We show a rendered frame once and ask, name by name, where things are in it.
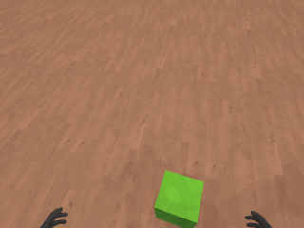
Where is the robot right hand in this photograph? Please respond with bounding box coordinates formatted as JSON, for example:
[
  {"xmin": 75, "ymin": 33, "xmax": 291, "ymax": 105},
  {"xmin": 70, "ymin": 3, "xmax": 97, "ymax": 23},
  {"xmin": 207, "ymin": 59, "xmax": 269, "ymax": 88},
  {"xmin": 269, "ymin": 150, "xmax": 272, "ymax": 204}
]
[{"xmin": 245, "ymin": 211, "xmax": 272, "ymax": 228}]

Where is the carton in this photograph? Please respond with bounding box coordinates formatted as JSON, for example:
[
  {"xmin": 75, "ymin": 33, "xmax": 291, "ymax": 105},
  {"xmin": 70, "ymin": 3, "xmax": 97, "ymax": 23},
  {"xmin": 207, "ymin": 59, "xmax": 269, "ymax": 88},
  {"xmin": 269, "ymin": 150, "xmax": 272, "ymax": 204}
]
[{"xmin": 154, "ymin": 170, "xmax": 204, "ymax": 228}]

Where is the robot left hand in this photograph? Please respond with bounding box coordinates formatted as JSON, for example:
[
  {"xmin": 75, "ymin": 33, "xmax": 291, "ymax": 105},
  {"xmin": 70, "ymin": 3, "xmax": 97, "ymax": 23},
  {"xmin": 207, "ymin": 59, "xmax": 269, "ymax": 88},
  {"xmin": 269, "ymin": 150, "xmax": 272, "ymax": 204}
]
[{"xmin": 40, "ymin": 207, "xmax": 68, "ymax": 228}]

